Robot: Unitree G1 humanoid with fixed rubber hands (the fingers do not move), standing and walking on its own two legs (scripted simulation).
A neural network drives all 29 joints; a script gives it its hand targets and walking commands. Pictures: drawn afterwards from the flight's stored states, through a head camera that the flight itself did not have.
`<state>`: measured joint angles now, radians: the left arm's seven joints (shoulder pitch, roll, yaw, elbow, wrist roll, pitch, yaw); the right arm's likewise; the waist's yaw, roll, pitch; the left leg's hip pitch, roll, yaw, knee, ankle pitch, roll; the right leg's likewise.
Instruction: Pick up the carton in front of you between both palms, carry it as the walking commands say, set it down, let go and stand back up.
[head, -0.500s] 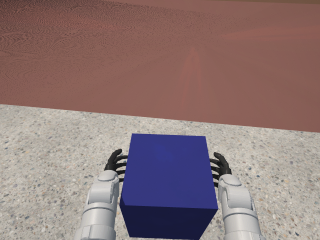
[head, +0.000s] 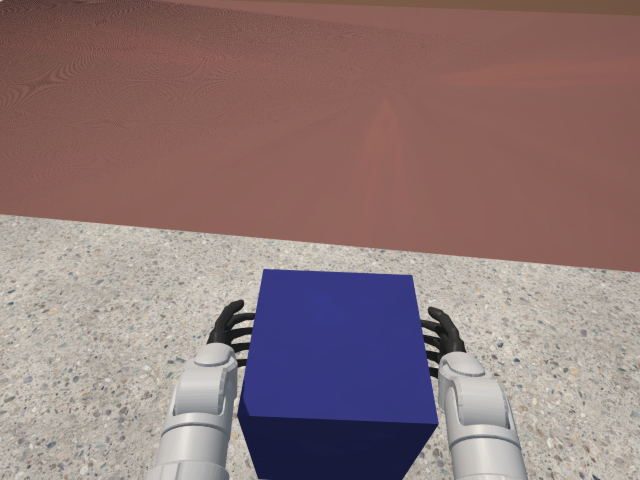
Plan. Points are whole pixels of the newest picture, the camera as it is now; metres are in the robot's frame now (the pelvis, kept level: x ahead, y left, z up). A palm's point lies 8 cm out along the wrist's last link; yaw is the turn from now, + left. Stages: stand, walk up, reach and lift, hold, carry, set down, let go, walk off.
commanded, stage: reach and lift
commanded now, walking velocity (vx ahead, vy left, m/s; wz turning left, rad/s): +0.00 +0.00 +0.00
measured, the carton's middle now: (332, 380) +0.30 +0.00 -0.05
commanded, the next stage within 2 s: hold in 0.26 s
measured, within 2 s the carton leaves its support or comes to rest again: neither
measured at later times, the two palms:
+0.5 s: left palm (213, 352) +0.28 +0.15 +0.05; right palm (454, 358) +0.28 -0.15 +0.05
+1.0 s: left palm (214, 352) +0.28 +0.15 +0.05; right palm (454, 358) +0.28 -0.15 +0.05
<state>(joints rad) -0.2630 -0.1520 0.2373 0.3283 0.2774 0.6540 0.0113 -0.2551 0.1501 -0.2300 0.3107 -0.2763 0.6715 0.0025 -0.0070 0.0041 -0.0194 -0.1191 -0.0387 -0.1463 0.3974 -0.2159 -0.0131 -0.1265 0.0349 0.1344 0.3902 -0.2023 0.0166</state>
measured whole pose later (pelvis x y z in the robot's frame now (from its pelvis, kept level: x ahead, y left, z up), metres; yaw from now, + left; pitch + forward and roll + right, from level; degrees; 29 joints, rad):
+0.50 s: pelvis +0.00 +0.00 +0.00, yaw +0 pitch -6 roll +0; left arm -0.26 -0.15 0.22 0.25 0.27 0.75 0.01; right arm -0.25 0.15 -0.21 0.24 -0.27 0.77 0.00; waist 0.00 0.00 -0.01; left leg -0.05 -0.04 -0.14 0.37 -0.20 -0.01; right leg -0.06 0.03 0.13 0.36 -0.19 0.02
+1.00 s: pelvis -0.01 +0.00 +0.00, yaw +0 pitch -7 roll +0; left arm -0.28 -0.16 0.24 0.26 0.29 0.75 0.00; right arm -0.28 0.16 -0.23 0.25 -0.28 0.77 0.01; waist 0.00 0.00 0.01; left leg -0.06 -0.03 -0.14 0.38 -0.20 -0.01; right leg -0.07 0.03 0.13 0.37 -0.19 0.02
